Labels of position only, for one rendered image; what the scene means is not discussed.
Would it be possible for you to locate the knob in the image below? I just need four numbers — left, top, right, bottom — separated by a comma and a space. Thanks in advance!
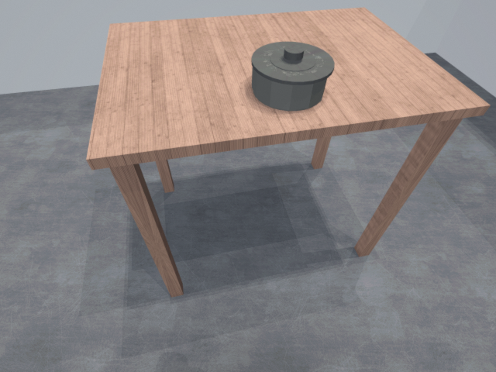
284, 44, 304, 61

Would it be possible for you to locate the table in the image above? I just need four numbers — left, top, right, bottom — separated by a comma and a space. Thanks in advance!
86, 7, 491, 297

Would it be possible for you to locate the pot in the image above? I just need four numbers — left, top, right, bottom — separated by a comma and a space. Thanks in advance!
252, 69, 327, 111

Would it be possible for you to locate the lid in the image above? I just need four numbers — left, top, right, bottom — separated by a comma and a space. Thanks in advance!
251, 42, 335, 85

